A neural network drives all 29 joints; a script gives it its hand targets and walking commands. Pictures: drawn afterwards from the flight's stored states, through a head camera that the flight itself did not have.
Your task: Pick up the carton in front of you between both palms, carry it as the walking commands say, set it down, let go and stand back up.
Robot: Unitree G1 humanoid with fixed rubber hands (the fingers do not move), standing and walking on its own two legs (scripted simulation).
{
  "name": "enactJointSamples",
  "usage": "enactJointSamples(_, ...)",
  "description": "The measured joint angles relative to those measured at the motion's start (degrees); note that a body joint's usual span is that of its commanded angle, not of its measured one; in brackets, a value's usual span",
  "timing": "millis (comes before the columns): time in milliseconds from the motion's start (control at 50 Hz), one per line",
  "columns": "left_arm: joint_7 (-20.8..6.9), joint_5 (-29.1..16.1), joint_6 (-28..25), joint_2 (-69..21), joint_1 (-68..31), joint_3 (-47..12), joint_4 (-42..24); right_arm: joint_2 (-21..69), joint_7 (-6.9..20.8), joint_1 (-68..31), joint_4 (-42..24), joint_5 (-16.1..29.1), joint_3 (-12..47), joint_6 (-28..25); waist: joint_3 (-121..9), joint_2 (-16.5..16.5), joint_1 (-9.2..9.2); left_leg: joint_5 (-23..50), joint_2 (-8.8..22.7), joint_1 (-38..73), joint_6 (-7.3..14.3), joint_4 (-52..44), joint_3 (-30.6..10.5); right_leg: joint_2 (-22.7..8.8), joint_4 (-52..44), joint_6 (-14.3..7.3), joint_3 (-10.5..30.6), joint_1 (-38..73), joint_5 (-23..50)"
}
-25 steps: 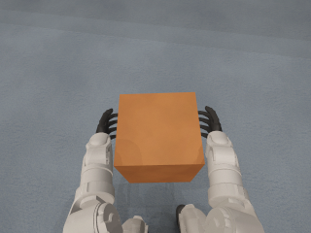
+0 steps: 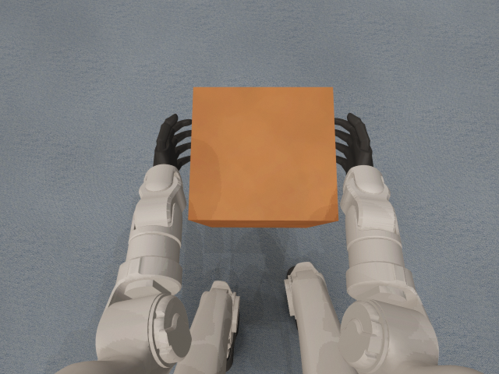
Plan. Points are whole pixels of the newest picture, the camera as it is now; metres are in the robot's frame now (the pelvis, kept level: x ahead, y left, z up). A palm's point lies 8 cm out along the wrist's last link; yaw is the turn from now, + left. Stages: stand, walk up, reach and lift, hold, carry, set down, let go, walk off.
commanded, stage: set down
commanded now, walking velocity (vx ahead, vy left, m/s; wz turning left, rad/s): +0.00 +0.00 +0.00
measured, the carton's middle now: (260, 170) +0.44 -0.03 -0.16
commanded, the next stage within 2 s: none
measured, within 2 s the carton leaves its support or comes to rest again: rests again in 1.78 s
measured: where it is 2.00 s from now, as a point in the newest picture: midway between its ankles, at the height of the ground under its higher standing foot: (266, 330)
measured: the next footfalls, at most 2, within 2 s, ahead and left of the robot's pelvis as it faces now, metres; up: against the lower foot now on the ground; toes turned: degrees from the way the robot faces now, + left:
none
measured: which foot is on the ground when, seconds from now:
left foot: down 0.00-1.00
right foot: down 0.00-1.00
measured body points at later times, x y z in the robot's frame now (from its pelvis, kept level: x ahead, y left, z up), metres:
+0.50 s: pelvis -0.03 -0.01 -0.13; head +0.27 -0.04 +0.20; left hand +0.49 +0.11 -0.24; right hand +0.45 -0.19 -0.25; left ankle +0.02 +0.12 -0.59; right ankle +0.10 -0.14 -0.59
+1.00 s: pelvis -0.04 +0.00 -0.22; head +0.32 +0.01 +0.04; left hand +0.52 +0.10 -0.39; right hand +0.48 -0.20 -0.38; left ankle +0.02 +0.11 -0.59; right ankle +0.10 -0.14 -0.59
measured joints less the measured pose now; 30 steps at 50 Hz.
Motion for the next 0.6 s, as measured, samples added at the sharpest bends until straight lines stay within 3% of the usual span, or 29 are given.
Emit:
enactJointSamples(380, 1.0, -5.3, -1.3, 8.0, -13.5, -4.5, 7.2, -3.3, -4.2, -10.2, 1.8, 5.2, 1.3, -0.4, 2.4, -0.8, -0.67, -5.1, -1.5, -23.1, -2.3, 20.5, 0.4, 2.1, 20.4, 0.3, 0.3, -24.1, -3.5)
enactJointSamples(600, 0.7, -5.1, -0.5, 11.9, -23.9, -4.7, 13.0, -4.9, -5.4, -18.6, 4.6, 4.8, -0.8, 0.8, 8.0, -0.7, -1.52, -6.1, -2.5, -31.5, -3.2, 29.8, 0.6, 3.0, 28.9, 0.9, 0.2, -32.4, -3.7)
